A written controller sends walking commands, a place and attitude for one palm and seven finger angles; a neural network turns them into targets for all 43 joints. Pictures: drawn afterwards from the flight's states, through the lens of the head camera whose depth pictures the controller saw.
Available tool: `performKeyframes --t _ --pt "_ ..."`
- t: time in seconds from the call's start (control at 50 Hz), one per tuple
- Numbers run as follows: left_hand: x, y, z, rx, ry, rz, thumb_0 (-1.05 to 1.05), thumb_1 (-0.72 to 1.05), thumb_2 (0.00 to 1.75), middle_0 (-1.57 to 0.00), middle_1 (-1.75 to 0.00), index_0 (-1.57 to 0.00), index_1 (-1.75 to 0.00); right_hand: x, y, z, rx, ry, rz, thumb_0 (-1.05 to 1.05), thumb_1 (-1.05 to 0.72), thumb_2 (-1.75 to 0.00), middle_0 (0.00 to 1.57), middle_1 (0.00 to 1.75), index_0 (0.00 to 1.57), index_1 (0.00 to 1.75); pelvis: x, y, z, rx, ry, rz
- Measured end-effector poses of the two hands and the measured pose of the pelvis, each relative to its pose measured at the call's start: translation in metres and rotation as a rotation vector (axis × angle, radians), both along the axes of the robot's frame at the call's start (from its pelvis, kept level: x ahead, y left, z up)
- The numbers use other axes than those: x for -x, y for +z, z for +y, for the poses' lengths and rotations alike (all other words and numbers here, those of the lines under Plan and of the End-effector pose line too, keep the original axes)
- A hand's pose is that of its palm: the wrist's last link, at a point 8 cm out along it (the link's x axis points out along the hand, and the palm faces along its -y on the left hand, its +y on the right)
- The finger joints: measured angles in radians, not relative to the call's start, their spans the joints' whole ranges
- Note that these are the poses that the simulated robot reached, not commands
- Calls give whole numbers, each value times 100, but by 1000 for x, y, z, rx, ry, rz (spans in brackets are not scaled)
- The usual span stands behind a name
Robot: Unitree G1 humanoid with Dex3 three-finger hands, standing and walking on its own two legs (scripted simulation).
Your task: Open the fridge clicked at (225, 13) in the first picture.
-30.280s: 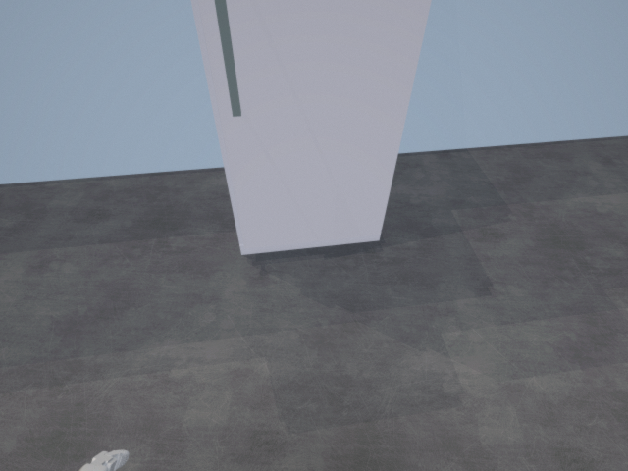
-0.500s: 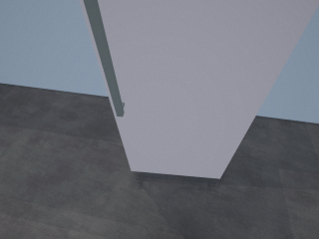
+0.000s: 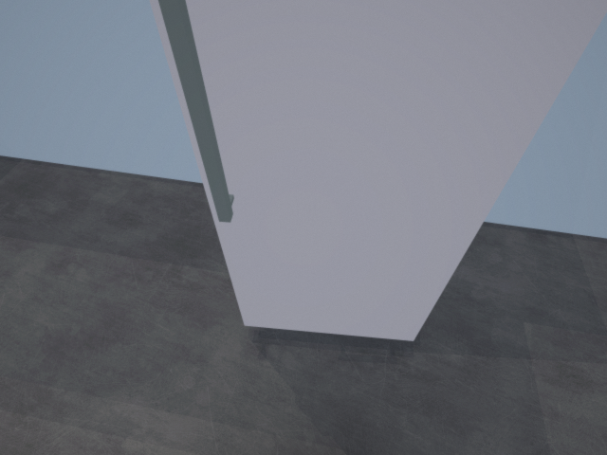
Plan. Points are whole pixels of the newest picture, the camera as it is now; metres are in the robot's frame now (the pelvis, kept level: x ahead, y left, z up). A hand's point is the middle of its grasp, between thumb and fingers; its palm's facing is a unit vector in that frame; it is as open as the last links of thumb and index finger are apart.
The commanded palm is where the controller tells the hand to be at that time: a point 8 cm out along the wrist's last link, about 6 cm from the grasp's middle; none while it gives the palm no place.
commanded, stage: shuffle to correct the standing spot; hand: left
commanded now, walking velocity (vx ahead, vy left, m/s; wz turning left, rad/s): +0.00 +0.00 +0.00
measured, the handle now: (205, 112) +0.55 +0.18 +0.16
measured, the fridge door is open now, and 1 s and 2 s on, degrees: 5 5 5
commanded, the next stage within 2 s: come to a stop and stand still in 0.44 s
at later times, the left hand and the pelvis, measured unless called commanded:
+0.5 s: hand out of the picture +0.05 +0.21 -0.18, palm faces +0.00 -0.99 -0.16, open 7.4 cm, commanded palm none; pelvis +0.04 +0.04 +0.00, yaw +0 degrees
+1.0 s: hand (168, 426) +0.19 +0.23 -0.19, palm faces +0.03 -0.98 -0.19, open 7.3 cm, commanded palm none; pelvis +0.10 +0.05 -0.02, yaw +0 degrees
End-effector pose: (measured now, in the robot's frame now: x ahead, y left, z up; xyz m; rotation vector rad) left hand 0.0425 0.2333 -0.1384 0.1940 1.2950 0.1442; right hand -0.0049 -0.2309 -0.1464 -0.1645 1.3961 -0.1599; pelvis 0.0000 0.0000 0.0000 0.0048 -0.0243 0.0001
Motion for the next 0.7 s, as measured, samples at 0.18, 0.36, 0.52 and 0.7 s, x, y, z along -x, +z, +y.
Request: performKeyframes --t 0.18,0.36,0.52,0.7 --pt "2 -2 1 2 5 -1 0 91 90 -20 -29 -20 -30 2 0 0 4 6 2 0 -91 -90 20 29 20 29 0 -1 1 2 -1 -1" --pt "28 -20 10 51 67 73 0 91 90 -20 -29 -20 -30 14 0 24 4 7 77 0 -91 -90 20 29 20 29 -13 -9 19 25 1 18" --pt "-13 -15 25 55 21 116 1 92 90 -20 -29 -20 -30 46 12 65 -27 -62 169 0 -91 -90 20 29 20 29 -42 -4 36 34 -5 21" --pt "-148 -10 18 33 -28 -161 1 92 90 -20 -29 -19 -30 51 12 76 -85 -112 358 0 -91 -90 20 30 20 30 -91 -15 26 -4 17 12"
